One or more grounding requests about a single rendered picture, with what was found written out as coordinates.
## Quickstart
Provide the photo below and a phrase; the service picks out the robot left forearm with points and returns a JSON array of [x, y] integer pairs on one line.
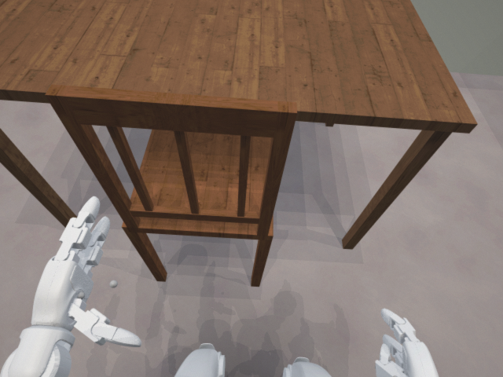
[[43, 352]]

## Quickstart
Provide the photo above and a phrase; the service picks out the right robot hand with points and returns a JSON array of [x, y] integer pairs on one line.
[[412, 358]]

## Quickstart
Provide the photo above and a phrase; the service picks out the left robot shin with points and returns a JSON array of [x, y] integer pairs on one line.
[[206, 346]]

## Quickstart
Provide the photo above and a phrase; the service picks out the left robot thigh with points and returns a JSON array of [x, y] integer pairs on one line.
[[203, 363]]

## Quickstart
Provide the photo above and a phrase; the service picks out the chair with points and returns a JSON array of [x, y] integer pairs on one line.
[[212, 166]]

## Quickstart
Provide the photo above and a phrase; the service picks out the table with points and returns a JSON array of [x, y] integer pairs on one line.
[[351, 62]]

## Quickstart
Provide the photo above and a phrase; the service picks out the left robot hand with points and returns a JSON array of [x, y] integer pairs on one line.
[[68, 273]]

